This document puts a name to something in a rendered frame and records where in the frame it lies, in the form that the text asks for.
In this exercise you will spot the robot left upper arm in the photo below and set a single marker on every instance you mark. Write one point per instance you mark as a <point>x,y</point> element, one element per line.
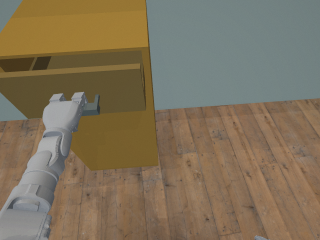
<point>17,224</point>

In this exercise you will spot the robot left hand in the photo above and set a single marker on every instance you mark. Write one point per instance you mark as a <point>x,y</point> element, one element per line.
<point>60,113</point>

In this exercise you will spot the handle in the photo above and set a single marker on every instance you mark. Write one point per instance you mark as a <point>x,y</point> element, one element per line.
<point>91,109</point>

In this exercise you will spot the cabinet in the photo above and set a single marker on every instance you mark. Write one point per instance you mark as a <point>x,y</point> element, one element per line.
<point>43,28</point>

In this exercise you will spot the drawer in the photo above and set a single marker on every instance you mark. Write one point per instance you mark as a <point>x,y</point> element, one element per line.
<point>118,78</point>

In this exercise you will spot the left robot forearm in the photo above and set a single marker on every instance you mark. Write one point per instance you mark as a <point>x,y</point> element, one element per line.
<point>35,191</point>

